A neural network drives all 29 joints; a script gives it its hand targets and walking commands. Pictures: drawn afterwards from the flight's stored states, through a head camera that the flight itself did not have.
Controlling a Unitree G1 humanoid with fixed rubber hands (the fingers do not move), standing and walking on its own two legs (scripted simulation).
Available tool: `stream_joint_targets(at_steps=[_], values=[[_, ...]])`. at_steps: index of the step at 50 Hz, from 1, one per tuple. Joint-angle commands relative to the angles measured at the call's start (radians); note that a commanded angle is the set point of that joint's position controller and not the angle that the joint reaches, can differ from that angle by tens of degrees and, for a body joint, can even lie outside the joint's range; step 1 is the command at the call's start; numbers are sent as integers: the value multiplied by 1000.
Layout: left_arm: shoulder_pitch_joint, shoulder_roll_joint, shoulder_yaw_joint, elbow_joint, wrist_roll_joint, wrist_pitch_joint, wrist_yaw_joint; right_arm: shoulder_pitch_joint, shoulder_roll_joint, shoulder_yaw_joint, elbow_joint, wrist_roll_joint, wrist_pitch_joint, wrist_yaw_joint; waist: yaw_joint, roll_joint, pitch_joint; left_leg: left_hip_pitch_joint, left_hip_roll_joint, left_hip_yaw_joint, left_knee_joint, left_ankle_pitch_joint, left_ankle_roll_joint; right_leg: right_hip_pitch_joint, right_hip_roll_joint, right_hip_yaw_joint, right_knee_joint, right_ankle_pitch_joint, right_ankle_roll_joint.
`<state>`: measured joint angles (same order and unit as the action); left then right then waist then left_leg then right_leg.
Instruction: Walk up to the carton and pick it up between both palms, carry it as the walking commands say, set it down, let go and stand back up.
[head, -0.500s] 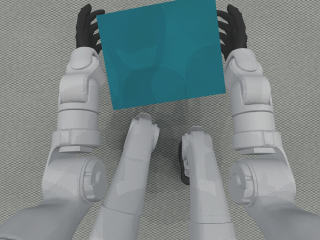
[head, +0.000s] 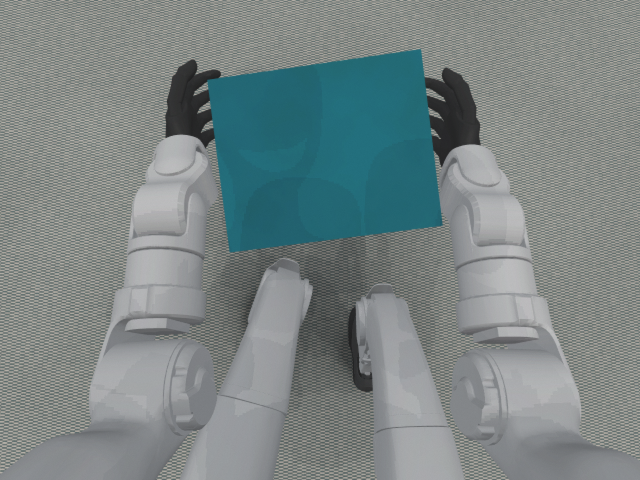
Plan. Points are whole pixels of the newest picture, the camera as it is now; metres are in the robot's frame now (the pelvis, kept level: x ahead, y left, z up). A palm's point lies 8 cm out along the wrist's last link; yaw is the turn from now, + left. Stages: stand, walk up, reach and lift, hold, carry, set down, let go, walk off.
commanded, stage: reach and lift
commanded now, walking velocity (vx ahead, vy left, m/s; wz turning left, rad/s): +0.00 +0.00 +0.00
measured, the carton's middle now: (326, 171) +0.44 +0.06 -0.12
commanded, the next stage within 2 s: none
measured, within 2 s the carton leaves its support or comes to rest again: neither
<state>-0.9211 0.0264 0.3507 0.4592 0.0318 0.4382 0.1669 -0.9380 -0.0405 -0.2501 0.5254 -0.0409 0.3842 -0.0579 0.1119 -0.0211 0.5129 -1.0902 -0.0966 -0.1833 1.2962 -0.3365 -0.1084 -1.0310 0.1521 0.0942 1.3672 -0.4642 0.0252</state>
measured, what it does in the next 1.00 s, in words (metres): rises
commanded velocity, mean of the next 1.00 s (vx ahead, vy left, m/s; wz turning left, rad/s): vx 0.00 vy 0.00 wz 0.00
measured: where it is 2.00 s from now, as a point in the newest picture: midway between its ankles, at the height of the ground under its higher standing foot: (313, 343)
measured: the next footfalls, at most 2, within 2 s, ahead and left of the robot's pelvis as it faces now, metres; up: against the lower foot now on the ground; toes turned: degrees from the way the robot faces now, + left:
none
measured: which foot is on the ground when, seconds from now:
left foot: down 0.00-1.00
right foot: down 0.00-1.00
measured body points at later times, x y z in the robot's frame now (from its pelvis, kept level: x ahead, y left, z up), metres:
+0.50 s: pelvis +0.09 +0.00 +0.08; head +0.16 +0.01 +0.53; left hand +0.42 +0.21 +0.06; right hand +0.47 -0.08 +0.06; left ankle +0.17 +0.15 -0.59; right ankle +0.12 -0.12 -0.59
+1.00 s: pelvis +0.15 +0.00 +0.14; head +0.18 +0.00 +0.59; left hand +0.42 +0.21 +0.12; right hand +0.47 -0.09 +0.11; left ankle +0.17 +0.15 -0.59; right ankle +0.12 -0.11 -0.59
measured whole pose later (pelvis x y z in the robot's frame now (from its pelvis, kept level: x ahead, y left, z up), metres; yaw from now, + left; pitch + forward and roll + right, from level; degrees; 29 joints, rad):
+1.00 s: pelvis +0.15 +0.00 +0.14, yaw -1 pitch +11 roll +0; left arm -0.22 -0.14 0.30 0.37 0.18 0.48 0.07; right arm -0.23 0.14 -0.16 0.43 -0.16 0.44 -0.03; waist 0.14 -0.02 -0.14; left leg -0.47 -0.03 -0.14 0.47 -0.19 -0.04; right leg -0.42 0.08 0.18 0.51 -0.28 -0.01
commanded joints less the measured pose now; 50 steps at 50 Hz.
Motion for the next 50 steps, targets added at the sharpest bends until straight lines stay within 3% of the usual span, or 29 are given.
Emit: stream_joint_targets(at_steps=[1,12,19,22,26,29,32,38,43,50], values=[[-722,-1172,-758,-139,-196,-19,-283,-824,1059,637,-192,132,-44,212,-2,27,-2134,721,-56,167,-179,85,58,284,24,-67,-272,57,-19],[-580,-1234,-714,-49,-145,-27,-316,-706,1148,628,-127,106,-52,233,13,24,-1841,726,-51,170,-307,109,76,357,2,-49,-406,68,-22],[-346,-1286,-567,150,-48,-35,-333,-488,1182,463,63,29,-68,253,10,45,-1285,709,-18,129,-462,40,76,251,-18,-46,-535,-4,-25],[-293,-1245,-502,200,-10,-41,-342,-394,1176,384,153,-26,-63,250,-6,15,-1121,667,-12,136,-524,-4,80,274,-27,-31,-610,-31,-36],[-163,-1192,-442,224,32,-48,-360,-258,1167,336,200,-69,-64,238,3,15,-1024,675,-13,154,-583,128,81,338,-36,-15,-684,98,-37],[-80,-1174,-454,201,42,-60,-367,-181,1180,375,165,-72,-75,231,17,13,-1048,731,-12,153,-611,299,79,406,-41,-5,-719,265,-28],[-37,-1177,-532,106,10,-80,-374,-99,1217,476,85,-48,-89,224,25,5,-1150,806,-13,149,-631,495,72,507,-43,9,-741,469,-17],[86,-1165,-646,-33,-28,-74,-387,-12,1231,649,-108,-2,-91,219,45,-30,-1250,898,-14,142,-693,650,71,669,-52,27,-802,682,-1],[154,-1177,-700,-98,-48,-27,-393,25,1208,710,-214,22,-55,226,45,-33,-1221,977,-11,150,-742,649,69,700,-47,16,-866,637,-3],[210,-1180,-723,-138,-53,76,-400,94,1159,695,-225,24,42,257,22,3,-1045,1052,0,158,-811,580,56,720,-39,-5,-956,498,-18]])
